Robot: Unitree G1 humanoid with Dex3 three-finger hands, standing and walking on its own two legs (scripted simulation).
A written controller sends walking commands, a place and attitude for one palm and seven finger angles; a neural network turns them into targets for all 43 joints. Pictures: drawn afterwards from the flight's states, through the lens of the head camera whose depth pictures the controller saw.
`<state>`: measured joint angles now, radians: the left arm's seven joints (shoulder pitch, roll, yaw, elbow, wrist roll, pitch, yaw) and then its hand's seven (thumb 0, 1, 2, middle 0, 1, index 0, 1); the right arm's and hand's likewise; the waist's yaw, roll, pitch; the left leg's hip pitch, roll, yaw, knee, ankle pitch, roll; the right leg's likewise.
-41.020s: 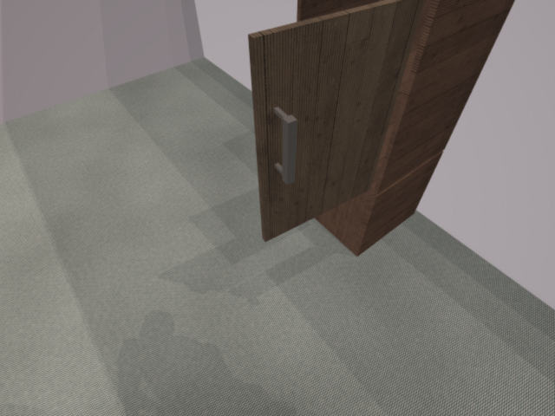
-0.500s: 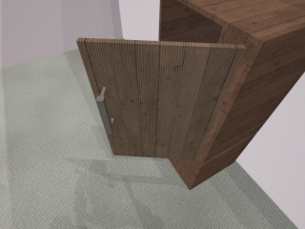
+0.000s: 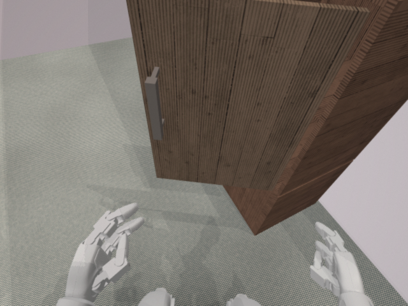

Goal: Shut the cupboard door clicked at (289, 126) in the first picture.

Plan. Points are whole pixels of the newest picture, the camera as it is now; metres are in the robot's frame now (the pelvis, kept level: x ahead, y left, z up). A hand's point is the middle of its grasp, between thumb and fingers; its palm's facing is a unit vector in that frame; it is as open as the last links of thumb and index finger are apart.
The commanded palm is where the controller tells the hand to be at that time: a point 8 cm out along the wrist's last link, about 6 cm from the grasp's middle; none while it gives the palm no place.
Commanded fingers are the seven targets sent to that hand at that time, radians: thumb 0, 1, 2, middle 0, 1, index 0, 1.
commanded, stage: raise the hand and make a fist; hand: left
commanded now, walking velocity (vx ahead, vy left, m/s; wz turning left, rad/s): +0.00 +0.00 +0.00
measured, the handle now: (157, 105) +0.52 +0.15 +0.09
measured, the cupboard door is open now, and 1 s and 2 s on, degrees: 57 57 57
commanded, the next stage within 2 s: bring the fist close to the handle in 1.54 s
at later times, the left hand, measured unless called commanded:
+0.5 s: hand (90, 247) +0.20 +0.21 +0.04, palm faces +0.09 -1.00 -0.04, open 4.0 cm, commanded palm +0.18 +0.24 +0.05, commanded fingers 0.00 0.90 0.90 -1.01 -1.18 -1.01 -1.18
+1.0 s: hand (98, 225) +0.23 +0.20 +0.07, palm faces -0.04 -1.00 -0.04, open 3.1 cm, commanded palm +0.21 +0.26 +0.08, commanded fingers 0.00 0.90 0.90 -1.30 -1.50 -1.30 -1.50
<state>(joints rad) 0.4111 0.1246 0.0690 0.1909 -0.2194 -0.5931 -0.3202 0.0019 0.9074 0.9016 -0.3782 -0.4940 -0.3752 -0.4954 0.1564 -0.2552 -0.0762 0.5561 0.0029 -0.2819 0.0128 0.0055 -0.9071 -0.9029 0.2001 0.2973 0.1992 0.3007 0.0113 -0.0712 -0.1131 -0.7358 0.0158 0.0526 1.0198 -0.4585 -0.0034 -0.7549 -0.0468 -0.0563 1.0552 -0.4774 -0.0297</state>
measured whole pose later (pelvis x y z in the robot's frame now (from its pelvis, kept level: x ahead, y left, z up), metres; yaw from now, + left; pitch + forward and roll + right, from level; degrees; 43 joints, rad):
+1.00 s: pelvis +0.02 +0.02 +0.00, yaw +2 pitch +11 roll -2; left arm 0.39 0.24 0.12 -0.11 -0.26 -0.26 -0.29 0.01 0.90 0.90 -1.26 -1.45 -1.25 -1.45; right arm 0.24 -0.23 0.04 0.46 0.03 -0.18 -0.05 0.01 -0.90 -0.90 0.20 0.30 0.20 0.30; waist 0.03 0.05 -0.11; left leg -0.74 0.02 -0.01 1.04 -0.50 0.02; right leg -0.69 -0.03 -0.11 0.99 -0.49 -0.01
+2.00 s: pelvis +0.01 +0.01 +0.01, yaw +1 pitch +10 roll -1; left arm 0.05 0.22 0.08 0.13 -0.25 -0.19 -0.25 0.01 0.90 0.90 -1.30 -1.50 -1.30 -1.50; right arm 0.27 -0.25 0.04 0.54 0.04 -0.20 -0.06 0.01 -0.90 -0.90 0.20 0.30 0.20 0.30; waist -0.01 0.05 -0.08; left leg -0.69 0.02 0.01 0.97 -0.45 0.01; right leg -0.67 -0.03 -0.08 0.94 -0.44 -0.01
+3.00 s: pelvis +0.00 -0.01 +0.02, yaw +0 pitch +12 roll +1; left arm -0.46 0.18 0.15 0.73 -0.16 -0.35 -0.08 0.02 0.90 0.90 -1.30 -1.50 -1.30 -1.50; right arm 0.32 -0.26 -0.01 0.65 0.03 -0.07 -0.02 0.01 -0.91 -0.90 0.20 0.30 0.20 0.30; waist -0.05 0.03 -0.08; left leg -0.69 0.04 0.04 0.89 -0.40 -0.02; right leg -0.71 -0.01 -0.06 0.92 -0.41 -0.05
